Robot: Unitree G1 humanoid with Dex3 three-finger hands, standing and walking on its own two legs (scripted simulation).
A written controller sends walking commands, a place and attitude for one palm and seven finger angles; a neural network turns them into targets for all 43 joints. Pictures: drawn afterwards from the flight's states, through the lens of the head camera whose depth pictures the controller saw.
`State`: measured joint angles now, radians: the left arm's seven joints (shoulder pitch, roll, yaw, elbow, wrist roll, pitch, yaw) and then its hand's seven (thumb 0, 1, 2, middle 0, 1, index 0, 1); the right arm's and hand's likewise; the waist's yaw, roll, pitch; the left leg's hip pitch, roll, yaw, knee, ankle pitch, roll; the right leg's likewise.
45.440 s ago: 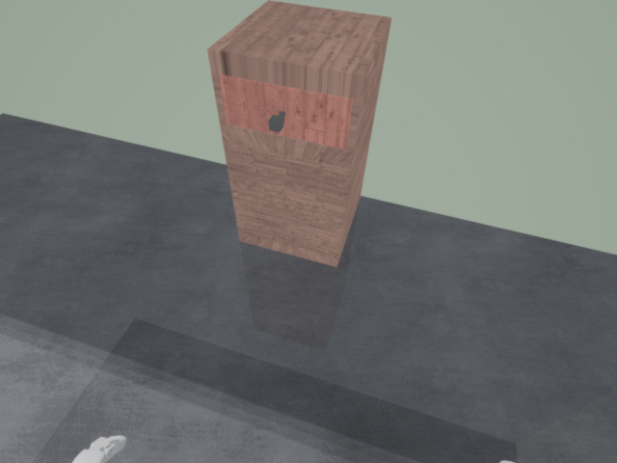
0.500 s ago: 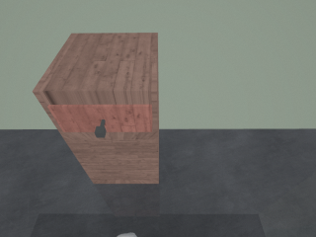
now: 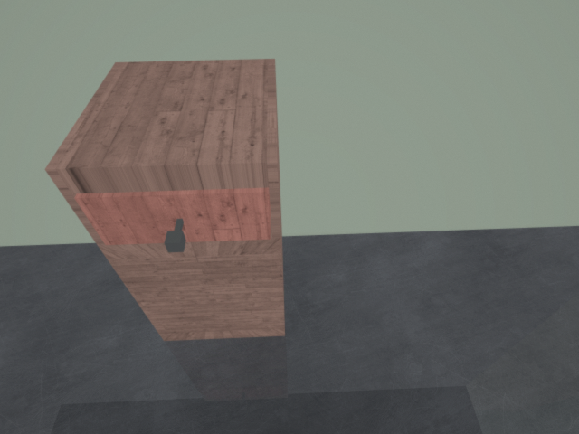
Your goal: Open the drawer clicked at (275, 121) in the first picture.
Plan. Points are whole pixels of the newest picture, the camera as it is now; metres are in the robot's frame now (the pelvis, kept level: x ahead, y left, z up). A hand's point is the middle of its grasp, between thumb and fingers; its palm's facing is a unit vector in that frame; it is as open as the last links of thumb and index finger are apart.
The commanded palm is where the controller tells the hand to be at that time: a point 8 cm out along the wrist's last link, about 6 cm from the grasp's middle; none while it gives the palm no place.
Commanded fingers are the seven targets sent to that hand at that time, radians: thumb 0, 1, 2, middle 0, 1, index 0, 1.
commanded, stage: look again from close up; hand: left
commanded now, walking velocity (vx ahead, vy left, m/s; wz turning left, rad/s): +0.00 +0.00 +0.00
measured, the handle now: (177, 234) +0.51 +0.28 -0.10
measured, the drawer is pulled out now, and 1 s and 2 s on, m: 0.01 0.01 0.01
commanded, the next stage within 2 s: shuffle to correct the standing spot in 0.40 s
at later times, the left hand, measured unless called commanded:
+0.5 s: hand out of the picture -0.09 +0.23 -0.17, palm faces +0.03 -0.98 -0.20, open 7.3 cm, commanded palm none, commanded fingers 0.00 0.90 0.90 -0.20 -0.30 -0.20 -0.30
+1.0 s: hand out of the picture -0.06 +0.24 -0.19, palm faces +0.10 -0.99 -0.07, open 7.3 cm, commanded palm none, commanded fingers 0.00 0.90 0.90 -0.20 -0.30 -0.20 -0.30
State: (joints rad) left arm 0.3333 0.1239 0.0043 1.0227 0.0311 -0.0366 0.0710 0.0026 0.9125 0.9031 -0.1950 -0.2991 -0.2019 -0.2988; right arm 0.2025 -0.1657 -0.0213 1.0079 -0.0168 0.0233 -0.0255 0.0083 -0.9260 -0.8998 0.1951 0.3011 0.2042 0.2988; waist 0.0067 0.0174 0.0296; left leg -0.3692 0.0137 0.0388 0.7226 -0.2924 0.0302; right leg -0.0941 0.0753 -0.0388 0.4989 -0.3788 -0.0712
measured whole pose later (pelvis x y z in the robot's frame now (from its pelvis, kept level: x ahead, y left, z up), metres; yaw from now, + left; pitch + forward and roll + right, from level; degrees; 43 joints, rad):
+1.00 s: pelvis -0.04 +0.10 +0.01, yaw +5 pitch -1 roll -3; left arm 0.33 0.15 0.02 1.08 0.05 0.01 0.00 0.01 0.91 0.90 -0.19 -0.30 -0.20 -0.30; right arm 0.43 -0.10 0.00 1.08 -0.03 -0.04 -0.03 0.00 -0.91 -0.90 0.19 0.30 0.20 0.30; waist -0.01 -0.06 -0.01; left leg -0.23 -0.05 0.09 0.50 -0.27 0.13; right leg -0.52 -0.03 -0.02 1.11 -0.26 -0.03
